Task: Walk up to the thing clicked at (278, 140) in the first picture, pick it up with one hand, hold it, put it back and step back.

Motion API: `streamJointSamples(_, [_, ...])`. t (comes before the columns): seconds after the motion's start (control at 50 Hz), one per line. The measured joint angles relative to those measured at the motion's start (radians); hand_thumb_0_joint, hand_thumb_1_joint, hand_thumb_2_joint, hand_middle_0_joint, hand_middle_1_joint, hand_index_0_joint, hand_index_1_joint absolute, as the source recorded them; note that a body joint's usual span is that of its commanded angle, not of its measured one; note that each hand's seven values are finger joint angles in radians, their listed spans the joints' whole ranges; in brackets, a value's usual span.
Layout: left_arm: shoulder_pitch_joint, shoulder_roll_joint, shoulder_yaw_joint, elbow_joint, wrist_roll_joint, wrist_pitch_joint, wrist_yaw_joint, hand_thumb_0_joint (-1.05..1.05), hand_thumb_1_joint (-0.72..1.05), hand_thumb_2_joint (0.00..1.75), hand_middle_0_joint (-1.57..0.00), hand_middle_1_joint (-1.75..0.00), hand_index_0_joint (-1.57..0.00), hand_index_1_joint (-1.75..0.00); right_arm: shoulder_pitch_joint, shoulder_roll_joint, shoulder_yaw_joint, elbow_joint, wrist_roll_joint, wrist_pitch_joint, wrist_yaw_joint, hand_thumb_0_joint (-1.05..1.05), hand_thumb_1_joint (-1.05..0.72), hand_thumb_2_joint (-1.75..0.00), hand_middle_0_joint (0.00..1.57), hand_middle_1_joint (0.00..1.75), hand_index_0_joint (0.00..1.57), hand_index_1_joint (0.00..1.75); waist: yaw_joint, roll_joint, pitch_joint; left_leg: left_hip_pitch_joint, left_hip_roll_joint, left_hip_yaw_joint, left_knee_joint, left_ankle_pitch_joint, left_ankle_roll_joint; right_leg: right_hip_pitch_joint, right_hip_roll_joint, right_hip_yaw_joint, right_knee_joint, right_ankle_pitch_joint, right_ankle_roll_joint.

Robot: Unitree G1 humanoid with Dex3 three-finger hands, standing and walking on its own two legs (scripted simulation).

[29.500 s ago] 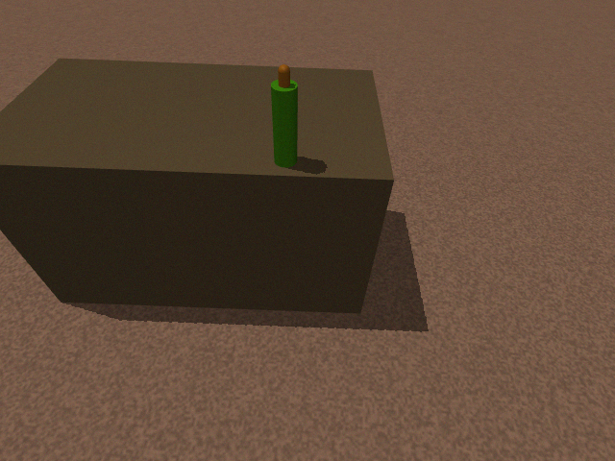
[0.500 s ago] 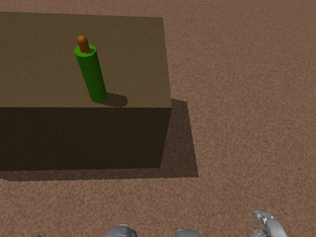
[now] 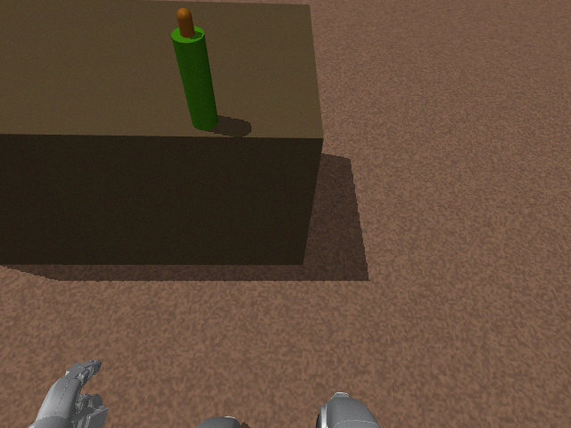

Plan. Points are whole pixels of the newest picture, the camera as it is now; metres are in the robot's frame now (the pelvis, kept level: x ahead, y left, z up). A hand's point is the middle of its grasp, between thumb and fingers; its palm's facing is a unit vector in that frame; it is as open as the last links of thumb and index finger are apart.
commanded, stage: step back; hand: left
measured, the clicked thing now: (195, 73) +0.75 +0.20 +0.03
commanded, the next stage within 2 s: stand in 1.68 s
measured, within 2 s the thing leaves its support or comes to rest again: neither
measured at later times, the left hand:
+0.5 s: hand out of the picture -0.09 +0.25 -0.12, palm faces -0.08 -0.90 -0.42, open 7.4 cm
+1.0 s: hand out of the picture -0.19 +0.26 -0.13, palm faces -0.03 -0.93 -0.37, open 7.4 cm
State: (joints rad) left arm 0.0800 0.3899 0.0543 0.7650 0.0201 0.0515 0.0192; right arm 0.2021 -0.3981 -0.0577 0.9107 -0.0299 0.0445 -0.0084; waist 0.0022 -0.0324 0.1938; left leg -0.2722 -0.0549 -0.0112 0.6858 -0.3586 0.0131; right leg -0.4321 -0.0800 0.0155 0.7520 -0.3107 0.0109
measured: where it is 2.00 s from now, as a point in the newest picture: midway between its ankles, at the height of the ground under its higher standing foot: outside the picture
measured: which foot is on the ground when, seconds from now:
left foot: down 0.00-0.36, up 0.38-0.64, down 0.66-1.00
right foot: up 0.00-0.32, down 0.34-0.68, up 0.70-0.86, down 0.88-1.00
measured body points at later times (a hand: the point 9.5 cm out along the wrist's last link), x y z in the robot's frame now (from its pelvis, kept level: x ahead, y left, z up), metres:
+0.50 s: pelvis -0.16 -0.01 +0.02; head -0.11 -0.03 +0.46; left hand -0.08 +0.30 -0.09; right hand -0.06 -0.33 -0.11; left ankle -0.12 +0.13 -0.64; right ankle -0.16 -0.13 -0.71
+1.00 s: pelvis -0.26 +0.00 +0.01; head -0.25 -0.01 +0.46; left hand -0.19 +0.31 -0.11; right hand -0.18 -0.32 -0.11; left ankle -0.23 +0.12 -0.70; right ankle -0.25 -0.13 -0.71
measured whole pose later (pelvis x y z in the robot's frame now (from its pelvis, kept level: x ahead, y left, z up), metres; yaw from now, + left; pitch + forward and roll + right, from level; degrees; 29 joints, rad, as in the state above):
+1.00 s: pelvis -0.26 +0.00 +0.01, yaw -3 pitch -3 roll -1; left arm 0.21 0.36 0.05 0.97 0.04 0.00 -0.02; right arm 0.17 -0.37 -0.04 0.97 -0.03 0.01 0.00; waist 0.03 0.02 0.06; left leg -0.33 -0.01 -0.06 0.74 -0.45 0.00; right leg -0.25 0.02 0.02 0.59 -0.31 -0.03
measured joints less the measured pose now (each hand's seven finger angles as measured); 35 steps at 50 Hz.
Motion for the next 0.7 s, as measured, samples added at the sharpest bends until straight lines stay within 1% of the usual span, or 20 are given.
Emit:
streamJointSamples(0.04, [0.001, 0.000, 0.004, 0.028, -0.001, 0.014, 0.004, 0.00, 0.90, 0.90, -0.20, -0.30, -0.21, -0.30, -0.007, 0.007, 0.004, -0.006, -0.008, -0.003, 0.012, 0.01, -0.90, -0.90, 0.20, 0.30, 0.21, 0.30, -0.013, 0.009, -0.008, -0.020, 0.020, -0.004, 0.010, 0.008, 0.011, -0.038, 0.079, 0.064, 0.150, -0.172, -0.014])
streamJointSamples(0.06, [0.004, 0.003, 0.007, 0.041, -0.004, 0.020, 0.006, 0.00, 0.90, 0.90, -0.20, -0.30, -0.21, -0.30, -0.010, 0.013, 0.008, -0.007, -0.010, -0.006, 0.012, 0.01, -0.90, -0.90, 0.20, 0.30, 0.21, 0.30, -0.019, 0.011, -0.014, -0.023, 0.030, -0.007, -0.002, 0.021, 0.013, -0.054, 0.120, 0.092, 0.248, -0.209, -0.020])
streamJointSamples(0.1, [0.016, 0.009, 0.013, 0.056, -0.011, 0.021, 0.006, 0.00, 0.90, 0.90, -0.20, -0.30, -0.21, -0.30, -0.015, 0.026, 0.016, -0.011, -0.012, -0.008, 0.008, 0.01, -0.90, -0.90, 0.20, 0.30, 0.21, 0.30, -0.019, 0.006, -0.030, -0.031, 0.045, -0.005, -0.038, 0.057, 0.013, -0.073, 0.172, 0.120, 0.399, -0.215, -0.025])
streamJointSamples(0.14, [0.034, 0.012, 0.019, 0.061, -0.011, 0.015, 0.002, 0.00, 0.91, 0.90, -0.20, -0.30, -0.21, -0.30, -0.027, 0.031, 0.018, -0.019, -0.012, -0.008, 0.004, 0.01, -0.90, -0.90, 0.20, 0.30, 0.21, 0.30, -0.008, 0.006, -0.037, -0.042, 0.059, 0.003, -0.066, 0.089, 0.013, -0.058, 0.188, 0.120, 0.454, -0.204, -0.016])
streamJointSamples(0.18, [0.054, 0.013, 0.023, 0.066, -0.007, 0.011, -0.004, 0.00, 0.91, 0.90, -0.20, -0.30, -0.21, -0.30, -0.043, 0.032, 0.017, -0.033, -0.012, -0.011, 0.002, 0.01, -0.90, -0.90, 0.20, 0.30, 0.21, 0.30, 0.003, 0.007, -0.037, -0.057, 0.071, 0.014, -0.082, 0.116, 0.013, -0.015, 0.181, 0.115, 0.423, -0.204, 0.001])
streamJointSamples(0.24, [0.080, 0.013, 0.020, 0.080, -0.002, 0.011, -0.010, 0.00, 0.91, 0.90, -0.20, -0.30, -0.20, -0.30, -0.072, 0.027, 0.016, -0.061, -0.010, -0.016, 0.000, 0.00, -0.90, -0.90, 0.20, 0.30, 0.21, 0.30, 0.014, 0.013, -0.029, -0.089, 0.087, 0.032, -0.084, 0.146, 0.010, 0.068, 0.151, 0.097, 0.281, -0.213, 0.016])
streamJointSamples(0.28, [0.094, 0.009, 0.015, 0.091, 0.001, 0.008, -0.013, 0.00, 0.91, 0.90, -0.20, -0.30, -0.20, -0.30, -0.093, 0.019, 0.015, -0.076, -0.009, -0.014, 0.000, 0.00, -0.90, -0.90, 0.20, 0.30, 0.21, 0.30, 0.022, 0.023, -0.025, -0.117, 0.101, 0.046, -0.070, 0.161, 0.003, 0.129, 0.122, 0.068, 0.141, -0.200, 0.014])
streamJointSamples(0.32, [0.109, 0.006, 0.011, 0.105, 0.004, 0.000, -0.018, 0.00, 0.91, 0.90, -0.20, -0.30, -0.20, -0.30, -0.113, 0.009, 0.016, -0.084, -0.004, -0.006, 0.001, 0.00, -0.90, -0.90, 0.20, 0.30, 0.21, 0.30, 0.031, 0.037, -0.026, -0.153, 0.117, 0.055, -0.041, 0.169, -0.009, 0.199, 0.101, 0.037, -0.040, -0.130, 0.002])
streamJointSamples(0.36, [0.111, -0.019, 0.010, 0.128, 0.013, -0.008, -0.019, 0.00, 0.91, 0.90, -0.20, -0.30, -0.20, -0.30, -0.131, -0.011, 0.011, -0.077, 0.003, 0.005, 0.002, 0.00, -0.90, -0.90, 0.20, 0.30, 0.21, 0.30, 0.026, 0.095, -0.015, -0.183, 0.148, 0.024, -0.006, 0.171, -0.013, 0.227, 0.130, 0.005, -0.115, -0.083, -0.011])
streamJointSamples(0.38, [0.118, -0.027, 0.007, 0.131, 0.017, -0.007, -0.024, 0.00, 0.91, 0.90, -0.20, -0.30, -0.20, -0.30, -0.129, -0.012, 0.007, -0.067, 0.008, 0.010, -0.002, 0.00, -0.90, -0.90, 0.20, 0.30, 0.21, 0.30, 0.024, 0.105, -0.020, -0.201, 0.129, -0.010, 0.026, 0.090, -0.010, 0.216, 0.132, -0.004, -0.107, -0.076, -0.017])
streamJointSamples(0.4, [0.130, -0.028, 0.004, 0.130, 0.021, -0.007, -0.028, 0.00, 0.91, 0.90, -0.20, -0.30, -0.21, -0.30, -0.123, -0.005, 0.005, -0.056, 0.012, 0.018, -0.006, 0.00, -0.90, -0.90, 0.20, 0.30, 0.21, 0.30, 0.035, 0.092, -0.031, -0.223, 0.088, -0.038, 0.099, -0.014, -0.013, 0.198, 0.119, 0.004, -0.094, -0.073, -0.023])
streamJointSamples(0.42, [0.142, -0.029, 0.001, 0.127, 0.021, -0.006, -0.029, 0.00, 0.91, 0.90, -0.20, -0.30, -0.21, -0.30, -0.115, -0.001, 0.005, -0.049, 0.015, 0.024, -0.008, 0.00, -0.90, -0.90, 0.20, 0.30, 0.21, 0.30, 0.047, 0.075, -0.040, -0.242, 0.045, -0.065, 0.192, -0.076, -0.015, 0.185, 0.103, 0.018, -0.092, -0.064, -0.026])
streamJointSamples(0.46, [0.154, -0.034, -0.002, 0.125, 0.022, -0.003, -0.024, 0.00, 0.90, 0.90, -0.20, -0.30, -0.21, -0.30, -0.092, -0.003, 0.008, -0.043, 0.025, 0.022, -0.010, 0.00, -0.90, -0.90, 0.20, 0.30, 0.21, 0.30, 0.052, 0.060, -0.053, -0.259, -0.021, -0.104, 0.341, -0.111, -0.016, 0.171, 0.078, 0.026, -0.110, -0.036, -0.025])
streamJointSamples(0.52, [0.148, -0.034, 0.000, 0.109, 0.026, 0.000, -0.014, 0.01, 0.90, 0.90, -0.21, -0.30, -0.21, -0.30, -0.054, -0.009, 0.012, -0.040, 0.026, 0.011, -0.014, 0.00, -0.90, -0.90, 0.20, 0.30, 0.21, 0.30, 0.043, 0.054, -0.062, -0.229, -0.047, -0.109, 0.415, -0.129, -0.026, 0.140, 0.054, 0.015, -0.118, -0.006, -0.021])
streamJointSamples(0.56, [0.130, -0.028, 0.001, 0.087, 0.028, -0.003, -0.008, 0.01, 0.90, 0.90, -0.21, -0.30, -0.21, -0.30, -0.035, -0.011, 0.012, -0.033, 0.021, 0.009, -0.017, 0.00, -0.90, -0.90, 0.20, 0.30, 0.21, 0.30, 0.036, 0.055, -0.059, -0.174, -0.032, -0.093, 0.352, -0.144, -0.032, 0.117, 0.045, -0.003, -0.110, 0.006, -0.017])
streamJointSamples(0.6, [0.106, -0.019, 0.003, 0.066, 0.028, -0.007, -0.005, 0.01, 0.90, 0.90, -0.21, -0.30, -0.21, -0.30, -0.020, -0.008, 0.012, -0.023, 0.014, 0.006, -0.015, 0.00, -0.90, -0.90, 0.20, 0.30, 0.20, 0.30, 0.028, 0.051, -0.053, -0.104, -0.004, -0.062, 0.221, -0.151, -0.031, 0.091, 0.033, -0.024, -0.091, 0.012, -0.013])
streamJointSamples(0.62, [0.093, -0.014, 0.003, 0.057, 0.026, -0.007, -0.005, 0.01, 0.90, 0.90, -0.21, -0.30, -0.21, -0.30, -0.013, -0.006, 0.011, -0.017, 0.010, 0.003, -0.013, 0.00, -0.90, -0.90, 0.20, 0.30, 0.20, 0.30, 0.024, 0.047, -0.051, -0.063, 0.010, -0.044, 0.135, -0.132, -0.027, 0.076, 0.025, -0.035, -0.074, 0.012, -0.009])
streamJointSamples(0.66, [0.065, 0.001, 0.003, 0.047, 0.018, -0.005, -0.007, 0.00, 0.90, 0.90, -0.21, -0.30, -0.21, -0.30, -0.006, 0.005, 0.006, 0.001, 0.003, -0.010, -0.011, 0.00, -0.90, -0.90, 0.20, 0.30, 0.20, 0.30, 0.017, 0.023, -0.042, 0.012, 0.011, -0.015, -0.042, -0.006, -0.013, 0.041, 0.000, -0.043, -0.022, 0.002, 0.001])
streamJointSamples(0.68, [0.052, 0.010, 0.004, 0.049, 0.015, -0.003, -0.007, 0.00, 0.90, 0.90, -0.20, -0.30, -0.21, -0.30, -0.011, 0.020, 0.005, 0.014, -0.005, -0.013, -0.010, 0.00, -0.90, -0.90, 0.20, 0.30, 0.20, 0.30, 0.026, -0.009, -0.029, 0.018, -0.008, 0.002, -0.052, 0.021, -0.007, 0.029, -0.012, -0.016, 0.005, -0.011, -0.008])
streamJointSamples(0.7, [0.047, 0.012, 0.004, 0.057, 0.010, 0.000, -0.006, 0.00, 0.90, 0.90, -0.20, -0.30, -0.21, -0.30, -0.012, 0.027, 0.009, 0.021, -0.008, -0.013, -0.004, 0.01, -0.90, -0.90, 0.20, 0.30, 0.21, 0.30, 0.029, -0.019, -0.029, 0.012, -0.011, 0.009, -0.044, 0.025, -0.001, 0.016, 0.001, 0.008, 0.037, -0.082, -0.015])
